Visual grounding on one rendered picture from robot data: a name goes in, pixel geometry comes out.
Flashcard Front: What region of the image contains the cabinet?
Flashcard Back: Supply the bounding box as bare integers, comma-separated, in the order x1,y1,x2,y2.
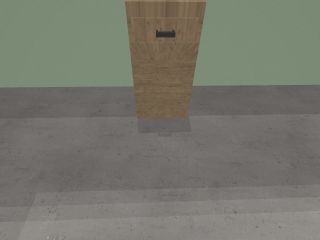
125,0,207,119

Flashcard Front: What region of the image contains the drawer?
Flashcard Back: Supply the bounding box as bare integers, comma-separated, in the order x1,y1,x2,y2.
131,17,200,42

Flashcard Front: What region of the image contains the handle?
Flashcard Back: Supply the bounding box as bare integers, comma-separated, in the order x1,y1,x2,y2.
156,29,176,38

